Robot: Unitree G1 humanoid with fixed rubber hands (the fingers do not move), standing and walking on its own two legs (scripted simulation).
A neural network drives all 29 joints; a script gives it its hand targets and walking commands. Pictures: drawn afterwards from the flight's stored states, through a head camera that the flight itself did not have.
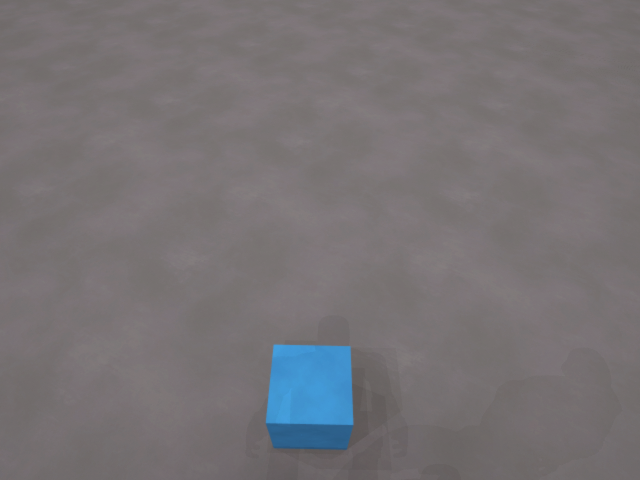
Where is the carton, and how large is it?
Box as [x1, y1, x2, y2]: [266, 345, 352, 449]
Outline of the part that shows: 274,345 266,415 266,425 273,446 286,448 346,449 352,428 350,346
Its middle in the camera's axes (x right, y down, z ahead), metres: -0.03 +0.46 +1.08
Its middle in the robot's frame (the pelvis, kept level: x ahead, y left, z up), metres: +0.42 +0.04 -0.65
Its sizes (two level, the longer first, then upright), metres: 0.210 0.200 0.250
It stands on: the floor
